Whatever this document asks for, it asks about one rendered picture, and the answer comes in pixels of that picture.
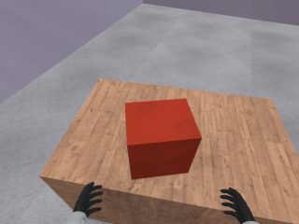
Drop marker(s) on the right robot hand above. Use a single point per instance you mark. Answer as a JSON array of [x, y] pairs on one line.
[[242, 211]]

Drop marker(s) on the left robot hand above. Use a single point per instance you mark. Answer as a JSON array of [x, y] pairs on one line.
[[83, 203]]

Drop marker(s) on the carton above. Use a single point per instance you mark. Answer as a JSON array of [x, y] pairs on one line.
[[162, 137]]

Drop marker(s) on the pedestal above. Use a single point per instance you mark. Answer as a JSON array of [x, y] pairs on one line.
[[245, 146]]

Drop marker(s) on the left robot forearm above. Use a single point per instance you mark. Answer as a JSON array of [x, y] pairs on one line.
[[76, 218]]

